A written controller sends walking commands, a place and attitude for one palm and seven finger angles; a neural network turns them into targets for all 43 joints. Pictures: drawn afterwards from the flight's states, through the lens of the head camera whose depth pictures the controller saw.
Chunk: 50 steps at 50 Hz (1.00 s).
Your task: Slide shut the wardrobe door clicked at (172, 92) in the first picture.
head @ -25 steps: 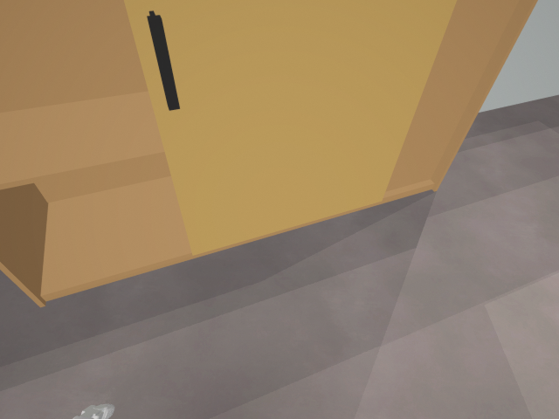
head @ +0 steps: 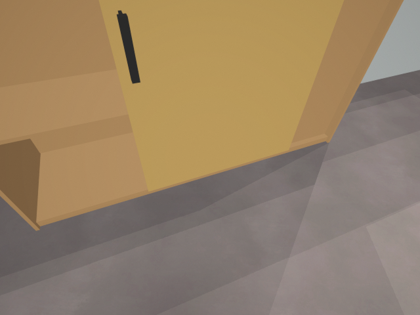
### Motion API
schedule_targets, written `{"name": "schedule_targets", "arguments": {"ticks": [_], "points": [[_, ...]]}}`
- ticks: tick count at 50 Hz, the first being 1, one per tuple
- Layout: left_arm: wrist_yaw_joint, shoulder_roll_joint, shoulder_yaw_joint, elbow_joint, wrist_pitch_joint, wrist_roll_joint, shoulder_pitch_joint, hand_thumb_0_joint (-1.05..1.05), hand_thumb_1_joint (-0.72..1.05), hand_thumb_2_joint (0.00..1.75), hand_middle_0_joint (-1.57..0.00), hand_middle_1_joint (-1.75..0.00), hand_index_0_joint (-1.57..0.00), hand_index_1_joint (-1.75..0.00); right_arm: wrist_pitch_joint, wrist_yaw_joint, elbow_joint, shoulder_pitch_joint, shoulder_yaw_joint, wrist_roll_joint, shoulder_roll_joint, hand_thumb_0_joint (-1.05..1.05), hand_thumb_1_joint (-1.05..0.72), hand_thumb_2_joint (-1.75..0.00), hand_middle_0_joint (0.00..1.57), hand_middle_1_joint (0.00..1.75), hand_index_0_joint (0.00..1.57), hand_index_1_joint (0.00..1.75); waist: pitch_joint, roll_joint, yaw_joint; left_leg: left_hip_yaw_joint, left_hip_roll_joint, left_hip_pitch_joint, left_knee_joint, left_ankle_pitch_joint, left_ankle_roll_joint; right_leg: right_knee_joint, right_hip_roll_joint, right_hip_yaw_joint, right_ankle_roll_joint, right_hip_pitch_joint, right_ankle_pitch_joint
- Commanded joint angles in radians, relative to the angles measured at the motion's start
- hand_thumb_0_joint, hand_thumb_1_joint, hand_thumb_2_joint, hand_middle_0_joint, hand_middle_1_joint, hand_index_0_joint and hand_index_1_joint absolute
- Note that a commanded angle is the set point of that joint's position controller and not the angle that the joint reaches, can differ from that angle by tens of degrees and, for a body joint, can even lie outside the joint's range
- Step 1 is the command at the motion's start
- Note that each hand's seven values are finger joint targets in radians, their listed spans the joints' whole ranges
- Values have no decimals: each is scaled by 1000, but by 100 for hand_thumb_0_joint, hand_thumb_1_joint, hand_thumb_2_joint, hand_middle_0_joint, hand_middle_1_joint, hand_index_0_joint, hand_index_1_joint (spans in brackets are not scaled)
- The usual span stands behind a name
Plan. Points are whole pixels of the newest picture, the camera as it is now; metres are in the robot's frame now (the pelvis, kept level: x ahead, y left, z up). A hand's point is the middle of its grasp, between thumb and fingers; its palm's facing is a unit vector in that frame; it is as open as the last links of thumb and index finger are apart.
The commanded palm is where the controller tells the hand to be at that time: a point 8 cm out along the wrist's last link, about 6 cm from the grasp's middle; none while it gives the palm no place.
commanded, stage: stand and wait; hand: right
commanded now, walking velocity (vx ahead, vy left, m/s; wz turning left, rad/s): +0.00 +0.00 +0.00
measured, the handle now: (128, 48) +0.85 +0.32 +0.10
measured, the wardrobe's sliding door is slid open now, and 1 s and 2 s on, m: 0.57 0.57 0.57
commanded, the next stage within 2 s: look at it before walking up in 0.32 s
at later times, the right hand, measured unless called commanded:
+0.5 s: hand out of the picture +0.08 -0.25 -0.15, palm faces -0.03 +0.94 -0.33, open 7.3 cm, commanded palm none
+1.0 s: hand out of the picture +0.07 -0.25 -0.15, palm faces -0.02 +0.94 -0.34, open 7.3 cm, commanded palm none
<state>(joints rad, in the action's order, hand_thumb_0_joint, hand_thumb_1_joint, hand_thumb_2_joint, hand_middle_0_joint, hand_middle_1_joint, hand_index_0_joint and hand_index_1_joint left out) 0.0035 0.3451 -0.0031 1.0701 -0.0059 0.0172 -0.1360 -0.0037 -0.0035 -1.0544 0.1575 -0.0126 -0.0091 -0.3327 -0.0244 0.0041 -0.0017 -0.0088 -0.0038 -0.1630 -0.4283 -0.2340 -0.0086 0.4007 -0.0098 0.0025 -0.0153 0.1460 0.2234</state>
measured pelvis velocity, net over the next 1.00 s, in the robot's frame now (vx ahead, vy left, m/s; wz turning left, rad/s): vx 0.00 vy -0.01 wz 0.00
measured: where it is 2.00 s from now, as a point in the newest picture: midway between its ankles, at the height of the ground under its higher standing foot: outside the picture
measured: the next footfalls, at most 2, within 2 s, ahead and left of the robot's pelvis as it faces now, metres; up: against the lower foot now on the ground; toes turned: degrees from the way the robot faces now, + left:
right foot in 1.90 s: +0.06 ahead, -0.13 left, +0.00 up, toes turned +25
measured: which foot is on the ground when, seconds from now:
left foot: down 0.00-1.00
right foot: down 0.00-1.00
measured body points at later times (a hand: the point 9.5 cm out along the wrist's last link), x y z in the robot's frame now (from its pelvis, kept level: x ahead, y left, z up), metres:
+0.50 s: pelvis +0.00 +0.00 +0.00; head +0.00 +0.00 +0.45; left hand +0.07 +0.29 -0.13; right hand +0.08 -0.29 -0.13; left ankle +0.00 +0.11 -0.74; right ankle +0.00 -0.13 -0.74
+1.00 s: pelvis +0.00 -0.01 +0.00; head +0.00 +0.00 +0.45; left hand +0.09 +0.29 -0.13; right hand +0.08 -0.30 -0.13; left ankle +0.00 +0.11 -0.74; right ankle +0.00 -0.13 -0.74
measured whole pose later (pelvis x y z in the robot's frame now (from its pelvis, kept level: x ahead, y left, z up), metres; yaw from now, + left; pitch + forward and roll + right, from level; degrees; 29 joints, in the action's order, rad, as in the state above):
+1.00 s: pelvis +0.00 -0.01 +0.00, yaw +0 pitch -2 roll +0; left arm 0.00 0.34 -0.01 1.10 -0.01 0.01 -0.12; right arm -0.01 0.00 -1.08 0.14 -0.01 -0.01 -0.34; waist -0.03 0.00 0.00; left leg -0.01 0.00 -0.13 -0.36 -0.20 0.00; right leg 0.34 0.00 0.00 -0.01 0.12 0.20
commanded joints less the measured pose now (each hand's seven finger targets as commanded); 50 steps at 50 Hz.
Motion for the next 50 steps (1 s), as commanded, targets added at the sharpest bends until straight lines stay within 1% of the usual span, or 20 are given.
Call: {"name": "schedule_targets", "arguments": {"ticks": [1, 2, 5, 7, 11, 13, 14, 17, 24, 30, 32, 35, 38, 39, 42, 43, 44, 45, 47, 50], "points": [[11, 191, 44, -57, -27, -6, 61, 0, 90, 90, -20, -30, -20, -30, -27, 17, 66, -59, 51, 0, -219, 0, -90, -90, 20, 30, 20, 30, 49, -14, 2, -116, 125, 0, 98, 126, -34, -62, -98, 80, 41, -7, -118], [11, 193, 43, -53, -27, -7, 56, 0, 90, 90, -20, -30, -20, -30, -26, 17, 64, -59, 51, 0, -221, 0, -90, -90, 20, 30, 20, 30, 49, -7, 5, -118, 123, 0, 99, 119, -34, -66, -98, 82, 39, -5, -114], [10, 193, 42, -44, -24, -8, 49, 0, 90, 90, -20, -30, -20, -30, -26, 16, 56, -57, 50, 0, -223, 0, -90, -90, 20, 30, 20, 30, 36, -28, 3, -125, 124, -11, 118, 76, -34, -67, -97, 83, 39, -1, -91], [10, 194, 41, -38, -25, -7, 43, 0, 90, 90, -20, -30, -20, -30, -25, 16, 52, -61, 50, 0, -222, 0, -90, -90, 20, 30, 20, 30, 31, -23, 4, -127, 123, -13, 122, 50, -33, -76, -97, 87, 39, 6, -78], [9, 195, 41, -32, -26, -7, 38, 0, 90, 90, -20, -30, -20, -30, -28, 16, 48, -58, 49, 0, -223, 0, -90, -90, 20, 30, 20, 30, 48, -16, 6, -126, 125, -3, 120, 81, -34, -73, -101, 85, 38, -3, -98], [10, 195, 42, -28, -28, -8, 38, 0, 90, 90, -20, -30, -20, -30, -28, 17, 46, -59, 50, 0, -221, 0, -90, -90, 20, 30, 20, 30, 53, -30, 4, -122, 124, 7, 114, 108, -32, -75, -102, 88, 38, -5, -114], [10, 200, 40, -27, -28, -7, 42, 0, 90, 90, -20, -30, -20, -30, -27, 16, 46, -59, 48, 1, -221, 0, -90, -90, 20, 30, 20, 30, 44, -16, 4, -120, 123, 0, 116, 106, -32, -78, -103, 88, 37, -6, -112], [10, 195, 41, -25, -28, -8, 42, 0, 90, 90, -20, -30, -20, -30, -27, 16, 45, -59, 49, 0, -219, 0, -90, -90, 20, 30, 20, 30, 37, -18, 3, -116, 123, 0, 116, 100, -30, -84, -105, 89, 38, 1, -106], [10, 196, 41, -25, -29, -8, 49, 0, 90, 90, -20, -30, -20, -30, -27, 16, 48, -62, 48, -1, -216, 0, -90, -90, 20, 30, 20, 30, 38, -13, 2, -115, 121, 0, 118, 110, -28, -87, -105, 92, 39, -6, -117], [10, 197, 42, -27, -31, -9, 52, 0, 90, 90, -20, -30, -20, -30, -28, 17, 49, -61, 48, -2, -216, 0, -90, -90, 20, 30, 20, 30, 56, -3, 2, -109, 119, 14, 111, 148, -27, -88, -109, 95, 40, -21, -150], [10, 195, 41, -26, -31, -9, 52, 0, 90, 90, -20, -30, -20, -30, -27, 16, 48, -64, 47, -2, -214, 0, -90, -90, 20, 30, 20, 30, 49, -3, 2, -107, 120, 17, 113, 142, -24, -95, -109, 97, 40, -14, -144], [11, 198, 43, -27, -32, -10, 56, 0, 90, 90, -20, -30, -20, -30, -28, 17, 47, -59, 48, -2, -215, 0, -90, -90, 20, 30, 20, 30, 64, -8, 2, -101, 121, 23, 108, 183, -25, -88, -111, 95, 41, -34, -183], [13, 200, 41, -25, -34, -10, 55, 0, 90, 90, -20, -30, -20, -30, -28, 18, 46, -59, 48, -1, -214, 0, -90, -90, 20, 30, 20, 30, 77, 0, 2, -95, 122, 40, 101, 214, -24, -92, -115, 92, 40, -45, -211], [13, 201, 40, -27, -34, -11, 60, 0, 90, 90, -20, -30, -20, -30, -27, 17, 46, -59, 46, -1, -213, 0, -90, -90, 20, 30, 20, 30, 64, 8, 1, -94, 121, 36, 105, 206, -22, -96, -114, 93, 40, -40, -206], [13, 198, 41, -26, -32, -11, 60, 0, 90, 90, -20, -30, -20, -30, -27, 18, 42, -58, 48, -2, -214, 0, -90, -90, 20, 30, 20, 30, 57, -11, 2, -94, 123, 36, 110, 206, -22, -98, -113, 94, 39, -39, -200], [13, 201, 41, -27, -32, -10, 62, 0, 90, 90, -20, -30, -20, -30, -26, 17, 42, -56, 46, -1, -213, 0, -90, -90, 20, 30, 20, 30, 52, -2, 1, -97, 122, 29, 114, 195, -22, -101, -112, 94, 39, -43, -191], [12, 201, 41, -26, -31, -11, 63, 0, 90, 90, -20, -30, -20, -30, -26, 17, 41, -58, 46, -2, -215, 0, -90, -90, 20, 30, 20, 30, 46, -7, 2, -97, 120, 24, 118, 180, -21, -106, -112, 94, 39, -41, -177], [12, 202, 40, -26, -31, -11, 60, 0, 90, 90, -20, -30, -20, -30, -26, 17, 42, -57, 47, -3, -215, 0, -90, -90, 20, 30, 20, 30, 49, -10, 2, -98, 119, 28, 117, 181, -22, -104, -112, 97, 40, -40, -183], [12, 202, 39, -24, -31, -10, 63, 0, 90, 90, -20, -30, -20, -30, -25, 17, 39, -55, 46, -2, -215, 0, -90, -90, 20, 30, 20, 30, 45, 5, 1, -98, 121, 29, 122, 171, -20, -109, -112, 95, 40, -37, -172], [12, 201, 39, -25, -31, -11, 63, 0, 90, 90, -20, -30, -20, -30, -26, 16, 37, -50, 45, -3, -215, 0, -90, -90, 20, 30, 20, 30, 46, -4, 0, -99, 121, 24, 126, 169, -21, -108, -111, 96, 40, -42, -171]]}}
